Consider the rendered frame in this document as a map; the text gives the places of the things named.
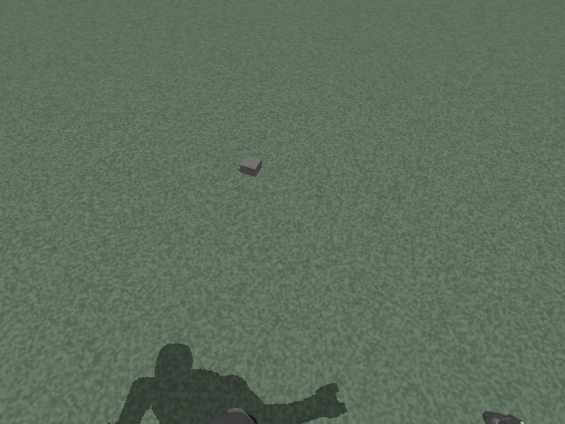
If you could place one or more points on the small box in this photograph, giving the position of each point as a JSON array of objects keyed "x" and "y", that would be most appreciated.
[{"x": 251, "y": 166}]

